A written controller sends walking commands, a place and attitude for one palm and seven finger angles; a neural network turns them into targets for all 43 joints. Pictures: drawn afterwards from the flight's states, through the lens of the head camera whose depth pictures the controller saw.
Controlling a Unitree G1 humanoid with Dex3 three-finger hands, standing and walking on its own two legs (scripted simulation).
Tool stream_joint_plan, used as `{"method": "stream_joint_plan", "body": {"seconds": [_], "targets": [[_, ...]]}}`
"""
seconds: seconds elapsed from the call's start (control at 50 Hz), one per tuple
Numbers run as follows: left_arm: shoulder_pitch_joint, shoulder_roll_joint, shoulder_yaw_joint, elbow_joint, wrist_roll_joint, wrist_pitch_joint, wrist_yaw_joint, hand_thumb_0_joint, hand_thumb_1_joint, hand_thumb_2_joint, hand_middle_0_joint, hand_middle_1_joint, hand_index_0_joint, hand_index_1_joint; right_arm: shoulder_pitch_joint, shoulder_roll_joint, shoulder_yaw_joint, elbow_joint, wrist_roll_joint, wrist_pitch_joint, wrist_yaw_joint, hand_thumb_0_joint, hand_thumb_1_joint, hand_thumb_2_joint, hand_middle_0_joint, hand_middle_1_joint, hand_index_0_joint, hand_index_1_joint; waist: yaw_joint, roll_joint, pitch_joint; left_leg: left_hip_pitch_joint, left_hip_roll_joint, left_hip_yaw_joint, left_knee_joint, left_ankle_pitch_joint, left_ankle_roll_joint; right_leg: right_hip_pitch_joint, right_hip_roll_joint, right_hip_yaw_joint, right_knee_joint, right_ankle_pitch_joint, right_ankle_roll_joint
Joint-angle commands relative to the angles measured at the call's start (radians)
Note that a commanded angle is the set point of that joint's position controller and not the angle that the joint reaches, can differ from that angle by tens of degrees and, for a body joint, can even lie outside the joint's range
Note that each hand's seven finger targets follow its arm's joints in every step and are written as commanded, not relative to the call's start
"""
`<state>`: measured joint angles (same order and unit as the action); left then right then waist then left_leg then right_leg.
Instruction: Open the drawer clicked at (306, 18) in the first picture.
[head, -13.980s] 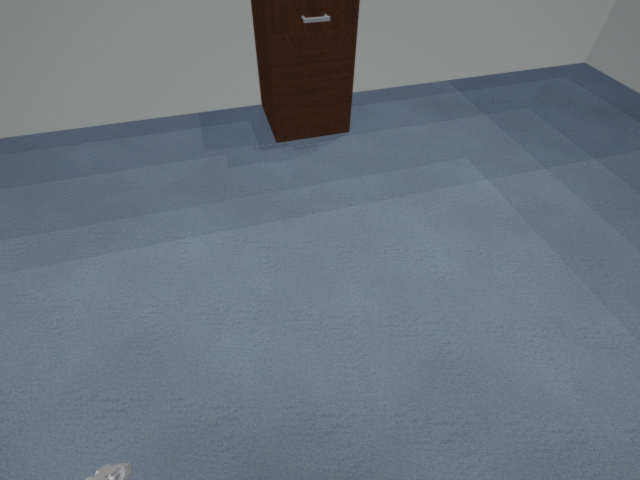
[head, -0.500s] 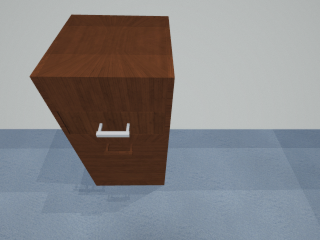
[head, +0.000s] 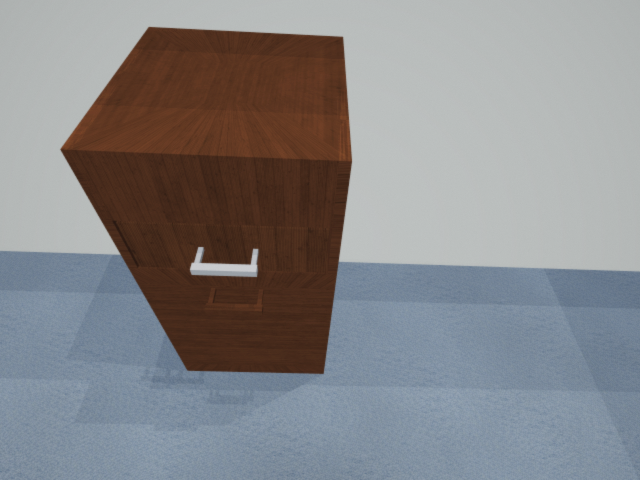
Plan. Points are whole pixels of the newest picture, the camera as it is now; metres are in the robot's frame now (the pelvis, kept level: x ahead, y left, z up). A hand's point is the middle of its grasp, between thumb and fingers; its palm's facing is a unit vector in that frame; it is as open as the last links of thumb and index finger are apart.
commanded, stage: come to a stop and stand still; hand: left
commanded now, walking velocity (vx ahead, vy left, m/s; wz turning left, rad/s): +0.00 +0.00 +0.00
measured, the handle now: (226, 261) +0.50 +0.22 -0.13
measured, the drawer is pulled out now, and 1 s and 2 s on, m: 0.00 0.00 0.00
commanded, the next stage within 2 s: look again from close up in 0.22 s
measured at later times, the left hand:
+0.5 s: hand out of the picture -0.01 +0.19 -0.17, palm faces +0.01 -0.97 -0.23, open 7.4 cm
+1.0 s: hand out of the picture -0.02 +0.17 -0.17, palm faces -0.03 -0.98 -0.22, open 7.3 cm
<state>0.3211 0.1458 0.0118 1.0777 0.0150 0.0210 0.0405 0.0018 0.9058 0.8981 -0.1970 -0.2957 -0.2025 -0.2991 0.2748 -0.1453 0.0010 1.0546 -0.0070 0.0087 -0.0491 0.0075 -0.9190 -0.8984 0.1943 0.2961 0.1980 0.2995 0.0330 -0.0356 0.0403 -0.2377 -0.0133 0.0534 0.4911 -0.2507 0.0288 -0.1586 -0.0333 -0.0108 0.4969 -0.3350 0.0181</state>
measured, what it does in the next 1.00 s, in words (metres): stands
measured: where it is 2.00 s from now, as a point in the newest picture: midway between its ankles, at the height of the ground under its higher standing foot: outside the picture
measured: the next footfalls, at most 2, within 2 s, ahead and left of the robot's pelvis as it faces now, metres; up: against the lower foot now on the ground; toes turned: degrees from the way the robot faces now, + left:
none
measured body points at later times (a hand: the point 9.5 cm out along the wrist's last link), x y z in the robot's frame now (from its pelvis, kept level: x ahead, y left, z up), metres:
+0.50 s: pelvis -0.01 +0.00 +0.00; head +0.00 +0.00 +0.45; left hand -0.01 +0.24 -0.15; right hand +0.01 -0.24 -0.16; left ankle +0.01 +0.10 -0.74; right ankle -0.04 -0.13 -0.74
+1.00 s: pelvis -0.03 +0.00 +0.00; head -0.03 +0.00 +0.45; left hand -0.01 +0.23 -0.15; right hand +0.00 -0.23 -0.15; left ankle +0.01 +0.10 -0.74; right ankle -0.04 -0.13 -0.74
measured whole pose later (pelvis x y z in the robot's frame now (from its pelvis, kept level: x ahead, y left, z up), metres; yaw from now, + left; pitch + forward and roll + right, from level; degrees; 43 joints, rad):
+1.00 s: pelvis -0.03 +0.00 +0.00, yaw +0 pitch -2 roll -1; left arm 0.35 0.17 -0.03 0.88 0.06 0.06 0.04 0.00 0.91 0.90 -0.20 -0.30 -0.20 -0.30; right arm 0.27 -0.19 0.02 1.01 0.00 0.01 -0.02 0.01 -0.91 -0.90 0.20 0.30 0.20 0.30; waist 0.01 0.01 0.04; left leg -0.27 0.01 0.04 0.52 -0.21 0.02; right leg -0.17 -0.01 -0.02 0.49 -0.28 0.01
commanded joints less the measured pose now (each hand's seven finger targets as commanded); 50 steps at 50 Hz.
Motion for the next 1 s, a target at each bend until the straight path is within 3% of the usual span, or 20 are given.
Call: {"method": "stream_joint_plan", "body": {"seconds": [0.0, 0.08, 0.16, 0.28, 0.3, 0.32, 0.34, 0.36, 0.4, 0.44, 0.5, 0.54, 0.72, 0.92, 0.94, 0.96, 0.98], "targets": [[0.067, 0.072, 0.006, -0.016, 0.000, -0.023, 0.001, 0.000, 0.900, 0.900, -0.200, -0.300, -0.200, -0.300, 0.044, -0.099, -0.018, -0.036, 0.003, -0.021, 0.008, 0.000, -0.900, -0.900, 0.200, 0.300, 0.200, 0.300, -0.015, 0.031, -0.021, 0.067, 0.127, -0.114, -0.116, 0.247, 0.024, -0.045, -0.065, 0.072, -0.105, 0.191, -0.038], [0.054, 0.069, -0.001, -0.005, 0.001, -0.028, -0.003, 0.000, 0.900, 0.900, -0.200, -0.300, -0.200, -0.300, 0.033, -0.099, -0.014, -0.019, 0.000, -0.026, 0.013, 0.000, -0.900, -0.900, 0.200, 0.300, 0.200, 0.300, -0.019, -0.005, 0.008, 0.068, 0.122, -0.115, -0.155, 0.173, 0.016, -0.063, -0.069, 0.071, -0.139, 0.166, -0.034], [0.050, 0.073, -0.005, 0.002, 0.001, -0.031, -0.004, 0.000, 0.900, 0.900, -0.200, -0.300, -0.200, -0.300, 0.027, -0.102, -0.009, -0.007, -0.001, -0.028, 0.016, 0.000, -0.900, -0.900, 0.200, 0.300, 0.200, 0.300, -0.020, 0.007, 0.044, 0.050, 0.120, -0.117, -0.186, 0.116, 0.010, -0.069, -0.068, 0.070, -0.158, 0.138, -0.031], [0.064, 0.076, -0.007, 0.015, -0.001, -0.036, -0.007, 0.000, 0.900, 0.900, -0.200, -0.300, -0.200, -0.300, 0.031, -0.104, -0.002, 0.009, -0.002, -0.031, 0.017, 0.000, -0.900, -0.900, 0.200, 0.300, 0.200, 0.300, -0.018, 0.030, 0.038, 0.054, 0.115, -0.117, -0.201, 0.098, 0.006, -0.056, -0.068, 0.071, -0.175, 0.139, -0.032], [-0.014, 0.278, -0.011, -0.080, 0.019, -0.050, -0.013, 0.000, 0.900, 0.900, -0.200, -0.300, -0.200, -0.300, -0.002, -0.236, -0.036, -0.097, -0.008, -0.028, 0.031, 0.000, -0.900, -0.900, 0.200, 0.300, 0.200, 0.300, -0.049, 0.074, 0.153, -0.004, 0.060, -0.116, -0.176, -0.010, -0.014, -0.139, -0.030, 0.051, -0.117, -0.002, -0.057], [-0.021, 0.214, 0.017, -0.099, 0.014, -0.040, -0.006, 0.000, 0.900, 0.900, -0.200, -0.300, -0.200, -0.300, -0.019, -0.249, -0.051, -0.132, -0.024, -0.040, 0.021, 0.000, -0.900, -0.900, 0.200, 0.300, 0.200, 0.300, -0.048, 0.177, 0.053, -0.064, 0.119, -0.160, -0.160, -0.125, 0.001, -0.118, -0.047, 0.033, -0.043, -0.038, -0.051], [0.007, 0.177, 0.016, -0.084, 0.016, -0.044, -0.006, 0.000, 0.900, 0.900, -0.200, -0.300, -0.200, -0.300, -0.028, -0.213, -0.049, -0.125, -0.026, -0.038, 0.014, 0.000, -0.900, -0.900, 0.200, 0.300, 0.200, 0.300, -0.040, 0.204, -0.011, -0.076, 0.123, -0.183, -0.164, -0.133, 0.012, -0.074, -0.038, 0.024, -0.032, 0.022, -0.055], [0.050, 0.145, -0.001, -0.075, 0.014, -0.047, -0.005, 0.000, 0.900, 0.900, -0.200, -0.300, -0.200, -0.300, -0.021, -0.178, -0.040, -0.128, -0.020, -0.034, 0.015, 0.000, -0.900, -0.900, 0.200, 0.300, 0.200, 0.300, -0.028, 0.174, -0.048, -0.063, 0.115, -0.179, -0.138, -0.099, 0.014, -0.056, -0.041, 0.027, -0.043, 0.060, -0.052], [0.057, 0.133, -0.008, -0.085, 0.009, -0.046, -0.003, 0.000, 0.900, 0.900, -0.200, -0.300, -0.200, -0.300, 0.014, -0.150, -0.028, -0.140, -0.020, -0.029, 0.021, 0.000, -0.900, -0.900, 0.200, 0.300, 0.200, 0.300, -0.037, 0.045, -0.072, -0.034, 0.104, -0.153, -0.061, 0.001, 0.018, -0.064, -0.046, 0.048, -0.067, 0.082, -0.056], [0.030, 0.147, -0.001, -0.096, 0.004, -0.050, -0.001, 0.000, 0.900, 0.900, -0.200, -0.300, -0.200, -0.300, 0.034, -0.155, -0.034, -0.135, -0.016, -0.031, 0.023, 0.000, -0.900, -0.900, 0.200, 0.300, 0.200, 0.300, -0.046, -0.047, -0.047, -0.019, 0.089, -0.125, -0.013, 0.104, 0.013, -0.092, -0.068, 0.080, -0.083, 0.131, -0.058], [0.045, 0.143, -0.006, -0.110, -0.001, -0.048, 0.005, 0.000, 0.900, 0.900, -0.200, -0.300, -0.200, -0.300, 0.056, -0.153, -0.025, -0.118, -0.014, -0.036, 0.023, 0.000, -0.900, -0.900, 0.200, 0.300, 0.200, 0.300, -0.041, -0.007, -0.088, 0.039, 0.102, -0.108, 0.019, 0.319, 0.019, -0.050, -0.060, 0.071, -0.026, 0.321, -0.054], [0.051, 0.153, -0.001, -0.110, -0.005, -0.045, 0.008, 0.000, 0.900, 0.900, -0.200, -0.300, -0.200, -0.300, 0.046, -0.159, -0.028, -0.110, -0.011, -0.031, 0.022, 0.000, -0.900, -0.900, 0.200, 0.300, 0.200, 0.300, -0.037, 0.013, -0.056, 0.025, 0.102, -0.103, 0.015, 0.324, 0.017, -0.052, -0.065, 0.065, -0.023, 0.333, -0.050], [0.032, 0.156, -0.008, -0.111, -0.002, -0.032, 0.006, 0.000, 0.900, 0.900, -0.200, -0.300, -0.200, -0.300, 0.005, -0.152, -0.021, -0.082, -0.008, -0.010, 0.033, 0.000, -0.900, -0.900, 0.200, 0.300, 0.200, 0.300, -0.035, 0.012, 0.061, -0.013, 0.093, -0.097, -0.063, 0.094, 0.004, -0.104, -0.058, 0.078, -0.103, 0.131, -0.041], [0.037, 0.127, -0.006, -0.086, 0.000, -0.035, 0.004, 0.000, 0.900, 0.900, -0.200, -0.300, -0.200, -0.300, 0.009, -0.143, -0.019, -0.042, -0.006, -0.013, 0.034, 0.000, -0.900, -0.900, 0.200, 0.300, 0.200, 0.300, -0.036, 0.038, 0.037, 0.001, 0.101, -0.109, -0.121, 0.035, 0.000, -0.078, -0.056, 0.068, -0.138, 0.100, -0.034], [0.090, 0.140, -0.002, -0.059, 0.015, -0.061, 0.037, 0.000, 0.900, 0.900, -0.200, -0.300, -0.200, -0.300, -0.061, -0.148, -0.014, -0.105, 0.001, -0.033, 0.033, 0.000, -0.900, -0.900, 0.200, 0.300, 0.200, 0.300, -0.002, -0.059, 0.074, -0.046, 0.111, -0.081, 0.080, 0.135, -0.024, -0.094, -0.106, 0.127, -0.135, 0.433, -0.033], [-0.714, 0.475, 0.025, -1.562, 0.192, -0.215, 0.063, 0.000, 0.877, 0.890, -0.202, -0.315, -0.202, -0.315, -0.075, -0.283, -0.021, -0.440, 0.055, -0.162, -0.001, 0.000, -0.900, -0.900, 0.200, 0.300, 0.200, 0.300, -0.103, 0.300, -0.456, 0.265, 0.016, -0.056, -0.066, 0.249, 0.018, -0.101, 0.018, 0.078, 0.011, 0.324, -0.072], [-0.184, 0.385, 0.038, -1.292, 0.209, -0.147, 0.137, 0.000, 0.853, 0.880, -0.203, -0.330, -0.203, -0.330, -0.124, -0.209, -0.006, -0.391, 0.037, -0.266, -0.045, 0.000, -0.900, -0.900, 0.200, 0.300, 0.200, 0.300, 0.008, 0.426, -0.400, 0.340, 0.073, -0.074, -0.080, 0.264, -0.015, -0.183, 0.023, -0.037, 0.102, 0.082, -0.082]]}}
